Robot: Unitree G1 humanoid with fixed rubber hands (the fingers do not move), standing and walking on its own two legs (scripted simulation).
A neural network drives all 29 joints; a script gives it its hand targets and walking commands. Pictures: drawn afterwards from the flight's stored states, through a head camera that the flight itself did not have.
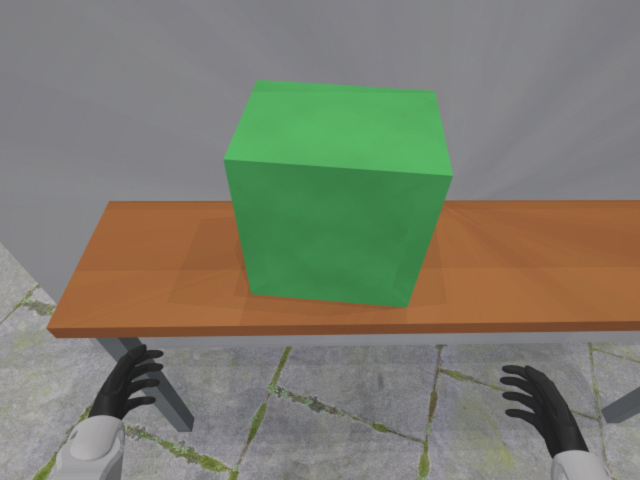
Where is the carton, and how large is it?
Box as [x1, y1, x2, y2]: [223, 80, 452, 307]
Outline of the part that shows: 257,80 223,159 251,293 406,307 452,177 434,91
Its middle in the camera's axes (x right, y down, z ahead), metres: +0.02 -0.07 +0.62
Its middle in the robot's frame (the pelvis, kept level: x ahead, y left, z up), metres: +0.53 +0.00 +0.05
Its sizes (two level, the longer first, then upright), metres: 0.269 0.201 0.284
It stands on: a table, 0.68 m high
